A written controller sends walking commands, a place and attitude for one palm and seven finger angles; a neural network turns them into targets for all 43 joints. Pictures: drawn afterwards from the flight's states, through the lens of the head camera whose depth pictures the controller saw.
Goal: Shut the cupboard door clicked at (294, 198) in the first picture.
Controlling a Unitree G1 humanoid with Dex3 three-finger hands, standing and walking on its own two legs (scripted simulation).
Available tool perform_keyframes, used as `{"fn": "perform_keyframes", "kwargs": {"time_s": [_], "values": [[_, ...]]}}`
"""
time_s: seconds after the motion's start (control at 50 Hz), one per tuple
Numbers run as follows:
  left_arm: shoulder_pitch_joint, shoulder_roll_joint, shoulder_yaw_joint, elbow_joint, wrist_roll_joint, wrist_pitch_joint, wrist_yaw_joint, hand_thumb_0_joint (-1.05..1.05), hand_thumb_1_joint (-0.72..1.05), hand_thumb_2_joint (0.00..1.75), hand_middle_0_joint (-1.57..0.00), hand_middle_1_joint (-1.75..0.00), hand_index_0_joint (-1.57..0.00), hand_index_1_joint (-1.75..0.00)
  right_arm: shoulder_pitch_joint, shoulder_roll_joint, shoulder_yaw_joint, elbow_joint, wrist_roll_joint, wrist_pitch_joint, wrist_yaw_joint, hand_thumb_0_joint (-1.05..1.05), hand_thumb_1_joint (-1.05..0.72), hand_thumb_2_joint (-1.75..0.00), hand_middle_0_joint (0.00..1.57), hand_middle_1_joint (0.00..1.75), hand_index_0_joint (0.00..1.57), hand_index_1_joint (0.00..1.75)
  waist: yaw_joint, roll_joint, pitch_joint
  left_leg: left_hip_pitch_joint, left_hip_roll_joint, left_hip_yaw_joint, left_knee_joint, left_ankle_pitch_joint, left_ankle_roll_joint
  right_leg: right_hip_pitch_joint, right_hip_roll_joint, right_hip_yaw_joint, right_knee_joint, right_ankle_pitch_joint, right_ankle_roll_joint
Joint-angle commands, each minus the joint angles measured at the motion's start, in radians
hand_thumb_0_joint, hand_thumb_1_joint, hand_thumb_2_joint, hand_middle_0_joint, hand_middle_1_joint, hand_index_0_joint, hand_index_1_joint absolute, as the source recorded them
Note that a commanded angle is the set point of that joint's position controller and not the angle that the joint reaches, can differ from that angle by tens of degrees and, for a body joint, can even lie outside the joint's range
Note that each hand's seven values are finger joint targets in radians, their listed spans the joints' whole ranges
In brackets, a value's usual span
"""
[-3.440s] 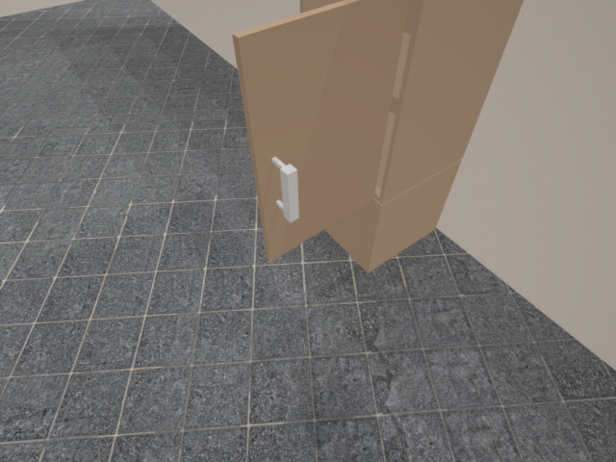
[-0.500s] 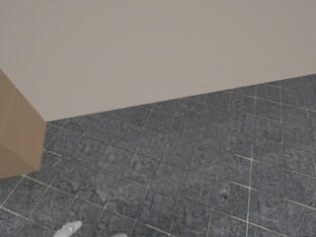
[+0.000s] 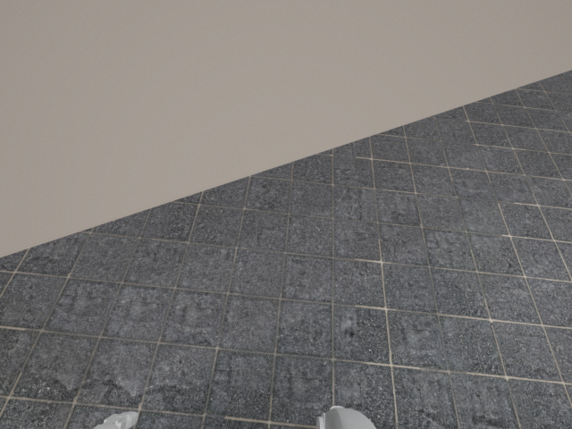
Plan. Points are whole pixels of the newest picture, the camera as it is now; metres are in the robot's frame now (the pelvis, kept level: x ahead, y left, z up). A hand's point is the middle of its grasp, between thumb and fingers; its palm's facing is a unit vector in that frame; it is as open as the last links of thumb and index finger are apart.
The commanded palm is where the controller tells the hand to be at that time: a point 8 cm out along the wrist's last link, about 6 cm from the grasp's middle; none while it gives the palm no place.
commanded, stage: walk around to get in front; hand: left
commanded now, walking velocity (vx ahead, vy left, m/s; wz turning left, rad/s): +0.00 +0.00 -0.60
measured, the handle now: out of the picture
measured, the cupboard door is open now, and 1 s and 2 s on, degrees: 93 93 93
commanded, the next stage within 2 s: walk to a spot facing it in 1.66 s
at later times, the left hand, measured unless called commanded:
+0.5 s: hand (201, 412) +0.16 +0.14 -0.18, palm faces -0.27 -0.94 -0.21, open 7.4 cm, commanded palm none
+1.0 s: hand (264, 380) +0.21 +0.05 -0.16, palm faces -0.53 -0.82 -0.21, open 7.4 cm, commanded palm none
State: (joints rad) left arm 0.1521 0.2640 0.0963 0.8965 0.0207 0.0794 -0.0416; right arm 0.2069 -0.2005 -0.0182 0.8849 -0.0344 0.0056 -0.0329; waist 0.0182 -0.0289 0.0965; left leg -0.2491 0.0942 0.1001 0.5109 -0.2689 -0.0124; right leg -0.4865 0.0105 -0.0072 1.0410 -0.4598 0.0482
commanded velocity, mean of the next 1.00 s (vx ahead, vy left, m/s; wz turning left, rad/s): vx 0.14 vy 0.00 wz -0.58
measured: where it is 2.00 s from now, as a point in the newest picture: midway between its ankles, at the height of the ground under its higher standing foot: (395, 391)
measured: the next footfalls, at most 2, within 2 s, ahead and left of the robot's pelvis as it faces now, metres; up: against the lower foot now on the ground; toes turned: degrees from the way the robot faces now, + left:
right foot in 0.16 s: +0.03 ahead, -0.15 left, +0.00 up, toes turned -10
left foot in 0.48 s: +0.10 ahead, +0.08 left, +0.00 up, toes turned -14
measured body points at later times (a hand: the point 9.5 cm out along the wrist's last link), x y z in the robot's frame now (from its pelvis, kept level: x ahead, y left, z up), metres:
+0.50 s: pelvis +0.01 -0.03 -0.01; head +0.06 -0.03 +0.43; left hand +0.17 +0.19 -0.16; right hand +0.02 -0.31 -0.14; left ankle +0.06 +0.09 -0.74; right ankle -0.01 -0.15 -0.73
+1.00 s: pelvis +0.07 -0.10 +0.00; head +0.10 -0.13 +0.45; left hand +0.24 +0.09 -0.14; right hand -0.01 -0.37 -0.13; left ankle +0.19 -0.01 -0.69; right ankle -0.03 -0.16 -0.74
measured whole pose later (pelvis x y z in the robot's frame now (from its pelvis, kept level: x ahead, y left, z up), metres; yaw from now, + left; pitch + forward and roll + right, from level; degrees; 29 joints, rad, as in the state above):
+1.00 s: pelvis +0.07 -0.10 +0.00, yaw -35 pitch +1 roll +1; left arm 0.27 0.21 0.06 0.96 0.02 -0.01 -0.03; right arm 0.18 -0.25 -0.06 0.91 -0.03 0.01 0.02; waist 0.01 -0.01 0.08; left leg -0.52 0.09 0.06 0.87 -0.31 -0.09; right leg -0.16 0.02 0.03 0.44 -0.30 -0.04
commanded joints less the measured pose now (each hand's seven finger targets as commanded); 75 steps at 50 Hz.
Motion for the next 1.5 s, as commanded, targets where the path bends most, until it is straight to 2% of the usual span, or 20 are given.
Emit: {"fn": "perform_keyframes", "kwargs": {"time_s": [0.0, 0.1, 0.14, 0.2, 0.4, 0.46, 0.56, 0.7, 0.72, 0.74, 0.76, 0.86, 1.0, 1.06, 1.1, 1.12, 1.26, 1.42, 1.44, 1.48], "values": [[-0.066, 0.027, -0.006, -0.097, -0.001, -0.032, -0.006, 0.00, 0.90, 0.90, -0.20, -0.30, -0.20, -0.30, 0.072, -0.223, -0.068, -0.041, 0.001, -0.014, -0.012, 0.00, -0.90, -0.90, 0.20, 0.30, 0.20, 0.30, -0.053, 0.232, -0.137, 0.144, 0.230, -0.065, -0.110, 0.512, 0.124, 0.048, -0.019, -0.068, -0.175, 0.003, 0.001], [0.040, 0.080, 0.002, -0.065, 0.001, -0.050, 0.000, 0.00, 0.90, 0.90, -0.20, -0.30, -0.20, -0.30, 0.040, -0.252, -0.085, -0.041, 0.013, -0.002, 0.001, 0.00, -0.90, -0.90, 0.20, 0.30, 0.20, 0.30, 0.003, 0.174, -0.166, 0.021, 0.206, 0.012, 0.095, 0.358, 0.030, 0.357, -0.009, -0.093, -0.588, 0.267, -0.045], [0.162, 0.264, 0.037, -0.032, 0.005, -0.063, 0.027, 0.00, 0.90, 0.90, -0.20, -0.30, -0.20, -0.30, -0.043, -0.135, -0.058, -0.116, 0.023, 0.007, 0.008, 0.00, -0.90, -0.90, 0.20, 0.30, 0.20, 0.30, 0.078, -0.309, -0.158, -0.356, -0.009, 0.062, 0.503, -0.404, -0.072, 0.524, -0.418, 0.412, -0.699, 0.792, -0.231], [0.048, 0.195, 0.029, -0.060, 0.001, -0.054, 0.049, 0.00, 0.90, 0.90, -0.20, -0.30, -0.20, -0.30, -0.073, -0.158, -0.062, -0.081, 0.023, 0.022, -0.004, 0.00, -0.90, -0.90, 0.20, 0.30, 0.20, 0.30, 0.034, -0.242, -0.109, -0.381, 0.021, -0.110, 0.659, -0.259, -0.063, 0.377, -0.305, 0.349, -0.693, 0.538, -0.265], [-0.032, 0.170, 0.025, -0.081, -0.002, -0.047, 0.044, 0.00, 0.90, 0.90, -0.20, -0.30, -0.20, -0.30, 0.060, -0.127, -0.054, -0.038, 0.031, 0.000, -0.003, 0.00, -0.90, -0.90, 0.20, 0.30, 0.20, 0.30, -0.048, -0.122, -0.158, 0.003, -0.071, -0.054, 0.037, -0.022, -0.054, 0.222, -0.177, 0.345, -0.602, 0.477, -0.182], [-0.030, 0.069, 0.002, -0.130, -0.012, -0.039, 0.024, 0.00, 0.90, 0.90, -0.20, -0.30, -0.20, -0.30, 0.142, -0.307, -0.082, -0.047, 0.004, -0.018, -0.015, 0.00, -0.90, -0.90, 0.20, 0.30, 0.20, 0.30, -0.077, 0.327, -0.161, 0.172, 0.414, -0.528, -0.276, 0.121, 0.165, -0.093, 0.053, 0.048, -0.108, -0.165, -0.027], [-0.045, 0.048, 0.007, -0.096, 0.001, -0.029, -0.005, 0.00, 0.90, 0.90, -0.20, -0.30, -0.20, -0.30, 0.007, -0.207, -0.055, -0.078, -0.006, -0.020, -0.016, 0.00, -0.90, -0.90, 0.20, 0.30, 0.20, 0.30, -0.019, 0.205, -0.100, 0.089, 0.236, -0.152, -0.172, 0.369, 0.125, -0.052, -0.041, 0.002, 0.016, -0.019, 0.005], [-0.009, 0.046, -0.003, -0.072, 0.006, -0.059, -0.023, 0.00, 0.90, 0.90, -0.20, -0.30, -0.20, -0.30, 0.076, -0.251, -0.077, -0.030, 0.000, -0.014, 0.009, 0.00, -0.90, -0.90, 0.20, 0.30, 0.20, 0.30, -0.022, 0.201, -0.145, 0.019, 0.217, -0.009, -0.006, 0.001, 0.051, 0.308, 0.018, -0.151, -0.538, 0.097, -0.045], [0.104, 0.112, 0.017, -0.036, 0.010, -0.068, -0.015, 0.00, 0.90, 0.90, -0.20, -0.30, -0.20, -0.30, 0.046, -0.219, -0.072, -0.047, 0.010, -0.016, 0.016, 0.00, -0.90, -0.90, 0.20, 0.30, 0.20, 0.30, 0.040, 0.042, -0.170, -0.178, 0.156, 0.059, 0.157, -0.133, 0.003, 0.543, -0.060, -0.030, -0.651, 0.065, -0.085], [0.220, 0.246, 0.047, -0.002, 0.015, -0.080, 0.005, 0.00, 0.90, 0.90, -0.20, -0.30, -0.20, -0.30, -0.048, -0.126, -0.049, -0.107, 0.023, -0.017, 0.027, 0.00, -0.90, -0.90, 0.20, 0.30, 0.20, 0.30, 0.115, -0.364, -0.148, -0.503, -0.007, 0.152, 0.477, -0.432, -0.064, 0.702, -0.356, 0.444, -0.791, 0.022, -0.219], [0.283, 0.276, 0.050, 0.005, -0.005, -0.082, 0.021, 0.00, 0.90, 0.90, -0.20, -0.30, -0.20, -0.30, -0.170, -0.165, -0.045, -0.155, 0.011, -0.015, 0.026, 0.00, -0.90, -0.90, 0.20, 0.30, 0.20, 0.30, 0.162, -0.254, -0.087, -0.595, 0.005, -0.046, 0.613, -0.414, -0.057, 0.604, -0.444, 0.578, -0.842, 0.037, -0.311], [0.083, 0.150, 0.018, -0.031, 0.004, -0.115, 0.032, 0.00, 0.90, 0.90, -0.20, -0.30, -0.20, -0.30, -0.095, -0.130, -0.059, -0.077, 0.009, -0.021, 0.044, 0.00, -0.90, -0.90, 0.20, 0.30, 0.20, 0.30, 0.006, -0.112, -0.050, -0.383, 0.028, -0.070, 0.504, -0.086, -0.075, 0.348, -0.253, 0.286, -0.812, 0.177, -0.253], [0.115, 0.163, 0.022, 0.005, 0.004, -0.124, 0.021, 0.00, 0.90, 0.90, -0.20, -0.30, -0.20, -0.30, -0.112, -0.111, -0.056, -0.095, 0.015, -0.053, 0.049, 0.00, -0.90, -0.90, 0.20, 0.30, 0.20, 0.30, 0.008, -0.112, -0.060, -0.212, -0.043, -0.036, 0.173, -0.015, -0.062, 0.344, -0.216, 0.294, -0.766, 0.221, -0.239], [0.049, 0.134, 0.022, -0.003, -0.001, -0.118, 0.020, 0.00, 0.90, 0.90, -0.20, -0.30, -0.20, -0.30, 0.078, -0.159, -0.066, -0.032, 0.013, -0.072, 0.028, 0.00, -0.90, -0.90, 0.20, 0.30, 0.20, 0.30, -0.094, -0.029, -0.107, 0.161, -0.051, -0.023, -0.032, 0.051, -0.044, 0.158, -0.130, 0.229, -0.588, 0.233, -0.174], [0.082, 0.017, -0.006, -0.042, -0.014, -0.114, 0.005, 0.00, 0.90, 0.90, -0.20, -0.30, -0.20, -0.30, 0.342, -0.344, -0.101, 0.023, -0.018, -0.081, 0.006, 0.00, -0.90, -0.90, 0.20, 0.30, 0.20, 0.30, -0.177, 0.397, -0.245, 0.443, 0.418, -0.633, -0.269, -0.294, 0.129, -0.174, 0.081, 0.003, 0.034, -0.165, -0.073], [0.027, 0.048, -0.001, -0.064, -0.003, -0.121, -0.001, 0.00, 0.90, 0.90, -0.20, -0.30, -0.20, -0.30, 0.311, -0.328, -0.090, 0.013, -0.010, -0.070, 0.003, 0.00, -0.90, -0.90, 0.20, 0.30, 0.20, 0.30, -0.158, 0.227, -0.183, 0.325, 0.468, -0.711, -0.322, -0.392, 0.197, -0.224, -0.005, 0.081, 0.172, -0.128, -0.089], [-0.021, -0.023, -0.017, -0.038, 0.013, -0.086, -0.032, 0.00, 0.90, 0.90, -0.20, -0.30, -0.20, -0.30, 0.149, -0.168, -0.052, 0.014, -0.001, -0.088, 0.007, 0.00, -0.90, -0.90, 0.20, 0.30, 0.20, 0.30, -0.044, 0.179, -0.093, 0.139, 0.249, -0.070, -0.284, 0.131, 0.104, -0.123, -0.119, -0.022, -0.042, 0.156, -0.041], [-0.048, 0.006, -0.018, -0.037, 0.015, -0.097, -0.023, 0.00, 0.90, 0.90, -0.20, -0.30, -0.20, -0.30, 0.175, -0.183, -0.055, 0.060, -0.001, -0.063, 0.024, 0.00, -0.90, -0.90, 0.20, 0.30, 0.20, 0.30, -0.010, 0.135, -0.092, 0.059, 0.222, 0.078, -0.106, 0.262, 0.062, 0.258, -0.016, -0.168, -0.452, 0.218, -0.076], [0.089, 0.050, -0.007, 0.007, 0.016, -0.106, -0.014, 0.00, 0.90, 0.90, -0.20, -0.30, -0.20, -0.30, 0.154, -0.171, -0.053, 0.056, 0.005, -0.062, 0.030, 0.00, -0.90, -0.90, 0.20, 0.30, 0.20, 0.30, 0.061, 0.058, -0.141, -0.035, 0.171, 0.131, 0.088, 0.329, 0.028, 0.472, -0.008, -0.141, -0.506, 0.217, -0.108], [0.359, 0.250, 0.044, 0.082, 0.001, -0.121, 0.017, 0.00, 0.90, 0.90, -0.20, -0.30, -0.20, -0.30, 0.062, -0.087, -0.032, -0.021, 0.031, -0.071, 0.036, 0.00, -0.90, -0.90, 0.20, 0.30, 0.20, 0.30, 0.170, -0.318, -0.278, -0.500, -0.027, 0.111, 0.676, -0.371, -0.045, 0.835, -0.457, 0.517, -0.728, 0.250, -0.303]]}}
